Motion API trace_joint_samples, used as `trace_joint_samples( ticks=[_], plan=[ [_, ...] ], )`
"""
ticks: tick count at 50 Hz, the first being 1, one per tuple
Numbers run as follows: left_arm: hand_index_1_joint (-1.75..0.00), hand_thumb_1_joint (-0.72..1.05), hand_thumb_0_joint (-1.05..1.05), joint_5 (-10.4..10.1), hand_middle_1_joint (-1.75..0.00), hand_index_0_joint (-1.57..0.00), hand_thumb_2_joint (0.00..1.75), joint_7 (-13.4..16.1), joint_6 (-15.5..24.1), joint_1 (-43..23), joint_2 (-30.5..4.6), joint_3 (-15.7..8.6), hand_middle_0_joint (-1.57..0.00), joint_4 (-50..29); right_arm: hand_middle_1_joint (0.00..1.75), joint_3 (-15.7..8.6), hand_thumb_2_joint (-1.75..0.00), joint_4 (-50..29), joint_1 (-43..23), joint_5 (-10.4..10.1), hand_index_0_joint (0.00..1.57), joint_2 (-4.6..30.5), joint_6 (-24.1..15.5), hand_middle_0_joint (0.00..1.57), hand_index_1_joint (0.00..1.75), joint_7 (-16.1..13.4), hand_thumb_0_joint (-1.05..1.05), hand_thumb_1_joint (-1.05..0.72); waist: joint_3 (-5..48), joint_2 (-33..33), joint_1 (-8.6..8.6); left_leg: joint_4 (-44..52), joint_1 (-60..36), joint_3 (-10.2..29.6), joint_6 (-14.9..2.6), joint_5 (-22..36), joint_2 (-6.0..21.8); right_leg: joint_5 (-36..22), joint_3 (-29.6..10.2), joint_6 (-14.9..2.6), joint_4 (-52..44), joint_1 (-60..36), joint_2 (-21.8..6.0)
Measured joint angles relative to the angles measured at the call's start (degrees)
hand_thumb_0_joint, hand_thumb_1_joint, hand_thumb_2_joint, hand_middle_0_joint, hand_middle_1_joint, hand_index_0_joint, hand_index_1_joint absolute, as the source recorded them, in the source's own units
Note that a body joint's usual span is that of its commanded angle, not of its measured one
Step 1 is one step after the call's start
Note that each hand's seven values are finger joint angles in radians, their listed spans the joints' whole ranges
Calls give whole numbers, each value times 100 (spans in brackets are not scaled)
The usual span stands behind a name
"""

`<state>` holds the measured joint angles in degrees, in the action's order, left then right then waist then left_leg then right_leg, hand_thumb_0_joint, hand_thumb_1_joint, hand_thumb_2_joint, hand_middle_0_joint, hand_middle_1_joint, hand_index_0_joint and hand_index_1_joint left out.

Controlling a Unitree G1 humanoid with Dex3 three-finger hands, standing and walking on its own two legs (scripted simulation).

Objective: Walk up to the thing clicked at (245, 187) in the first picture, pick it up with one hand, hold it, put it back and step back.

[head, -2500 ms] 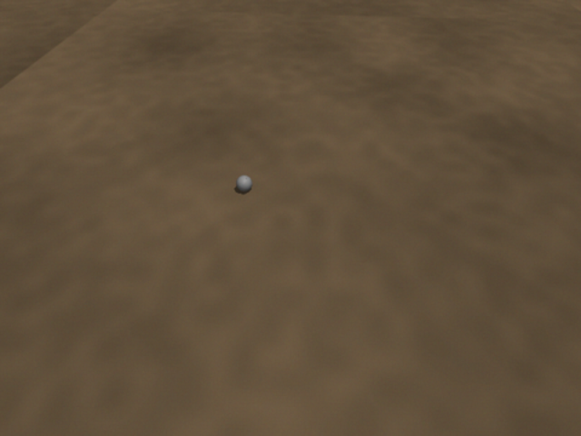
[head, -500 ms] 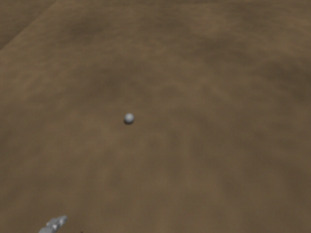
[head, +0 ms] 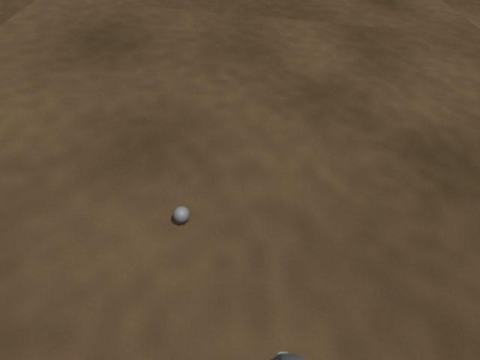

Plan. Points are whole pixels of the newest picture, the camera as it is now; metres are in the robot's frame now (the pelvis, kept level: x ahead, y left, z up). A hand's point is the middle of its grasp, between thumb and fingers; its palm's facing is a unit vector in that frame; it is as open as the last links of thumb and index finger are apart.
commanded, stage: walk up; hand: left
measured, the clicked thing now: (181, 214) +0.91 +0.23 -0.73
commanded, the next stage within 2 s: none
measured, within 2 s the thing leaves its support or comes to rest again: neither
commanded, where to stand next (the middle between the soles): +0.54 -0.02 m, yaw +2 degrees
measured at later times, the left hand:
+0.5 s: hand (119, 305) +0.26 +0.23 -0.12, palm faces -0.01 -0.93 -0.38, open 7.4 cm
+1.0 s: hand (133, 230) +0.44 +0.25 -0.14, palm faces -0.07 -0.93 -0.35, open 7.4 cm
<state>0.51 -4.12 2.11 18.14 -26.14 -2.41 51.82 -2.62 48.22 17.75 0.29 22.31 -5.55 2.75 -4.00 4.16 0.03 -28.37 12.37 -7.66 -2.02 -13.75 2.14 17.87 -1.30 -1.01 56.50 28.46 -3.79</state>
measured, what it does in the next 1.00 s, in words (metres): walks ahead: right foot, then left foot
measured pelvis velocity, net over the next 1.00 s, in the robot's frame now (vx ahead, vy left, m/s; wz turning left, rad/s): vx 0.37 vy -0.02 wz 0.01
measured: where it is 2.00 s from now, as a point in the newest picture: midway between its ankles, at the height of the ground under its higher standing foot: (234, 305)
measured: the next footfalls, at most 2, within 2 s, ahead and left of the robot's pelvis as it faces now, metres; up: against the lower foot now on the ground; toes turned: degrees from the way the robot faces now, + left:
right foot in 0.22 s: +0.25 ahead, -0.16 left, +0.00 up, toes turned -4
left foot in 0.62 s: +0.39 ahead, +0.11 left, +0.00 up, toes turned +7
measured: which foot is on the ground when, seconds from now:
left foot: down 0.00-0.24, up 0.26-0.60, down 0.62-1.00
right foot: up 0.00-0.20, down 0.22-0.64, up 0.66-1.00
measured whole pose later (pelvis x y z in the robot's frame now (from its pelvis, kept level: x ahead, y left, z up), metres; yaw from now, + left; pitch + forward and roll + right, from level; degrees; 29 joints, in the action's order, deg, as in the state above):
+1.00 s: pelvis +0.37 -0.02 -0.01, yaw +0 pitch -3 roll +1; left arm 1.0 -4.8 1.9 15.3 -24.1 -2.8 50.4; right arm -2.8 48.4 21.5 0.5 24.8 -3.9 2.7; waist -3.9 0.8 1.8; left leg -31.0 9.8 -5.9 -0.9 -18.5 2.5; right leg 13.7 1.0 -1.0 38.9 25.2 -5.0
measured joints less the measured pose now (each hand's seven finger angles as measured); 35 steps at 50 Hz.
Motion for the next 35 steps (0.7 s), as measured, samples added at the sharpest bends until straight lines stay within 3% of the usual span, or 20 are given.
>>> trace_joint_samples(
  ticks=[5, 10, 11, 13, 15, 17, 23, 29, 31, 33, 35],
  plan=[
    [-30, 90, 0, 52, -30, -20, 90, -120, -50, -215, 100, -26, -20, -79, 31, -2, -90, 40, 227, -4, 21, 81, 30, 21, 30, 12, 1, -90, -31, -183, 94, 273, -516, -4, 74, -237, -11, -602, 158, 29, -1220, 121, -230],
    [-30, 90, 0, 57, -30, -20, 90, -137, 18, -439, 159, -79, -20, -155, 31, -26, -90, 69, 424, -17, 21, 193, 135, 21, 30, -5, 1, -90, 19, -369, 179, -157, -768, 36, 280, -884, 78, -884, 353, -97, -2219, -367, -90],
    [-30, 90, 0, 60, -30, -20, 90, -124, 68, -459, 147, -91, -20, -189, 31, -25, -90, 62, 475, -20, 21, 211, 159, 21, 30, -18, 1, -90, 50, -404, 188, -439, -738, 73, 287, -1109, 126, -939, 379, -118, -2380, -541, -5],
    [-30, 90, 0, 70, -30, -20, 90, -47, 178, -572, 233, -127, -20, -255, 31, -34, -90, 134, 425, -32, 21, 236, 237, 21, 30, -72, 1, -90, -7, -599, 166, -1596, -360, 330, 121, -1345, 267, -727, 494, -44, -2026, -572, 132],
    [-30, 90, 0, 13, -30, -20, 90, -2, 242, -609, 314, -76, -20, -365, 30, -2, -90, 223, 305, -30, 21, 228, 315, 21, 30, -106, 1, -90, -47, -633, 88, -2832, 186, 604, 42, -1377, 80, -501, 505, -60, -1904, -692, 126],
    [-30, 90, 0, -29, -30, -20, 90, 37, 259, -569, 406, -12, -20, -439, 30, 18, -90, 261, 188, -62, 21, 247, 327, 20, 30, -98, 1, -90, -54, -697, 14, -3388, 657, 706, 7, -1167, 4, -461, 515, -80, -2090, -932, 141],
    [-30, 90, 0, 14, -30, -20, 90, 59, 230, -232, 419, 52, -21, -482, 30, -23, -90, 182, -28, 7, 21, 236, 279, 20, 30, 60, 1, -90, 51, -751, -85, -2419, 1489, 703, 137, -496, 254, -420, 604, -117, -2723, -1530, 260],
    [-30, 90, 0, 58, -30, -20, 90, 14, 168, 68, 198, -2, -21, -443, 30, -90, -90, 239, -76, 68, 21, 195, 238, 20, 30, 150, 1, -90, 97, -538, -228, -841, 1345, 531, 169, 118, 275, 43, 679, -20, -2644, -1874, 246],
    [-30, 90, 0, 68, -30, -20, 90, 12, 116, 176, 124, -2, -21, -403, 30, -122, -90, 233, -39, 86, 21, 225, 168, 20, 30, 140, 1, -90, 151, -460, -223, -527, 1088, 452, 120, 261, 179, 393, 685, 30, -2301, -1879, 180],
    [-30, 90, 0, 62, -30, -20, 90, 53, 39, 211, 66, -23, -20, -301, 30, -148, -90, 201, -65, 114, 21, 201, 79, 20, 30, 77, 1, -90, 129, -218, -192, -748, 1049, 304, 55, 314, 7, 799, 480, -90, -1457, -1642, 11],
    [-30, 90, 1, 51, -30, -20, 90, 112, -49, 156, 90, 3, -20, -152, 30, -137, -90, 105, -78, 60, 21, 187, 29, 20, 30, 33, 1, -90, 85, -184, -95, -903, 984, 277, -7, 72, -8, 977, 217, -160, -278, -1169, 178]
  ],
)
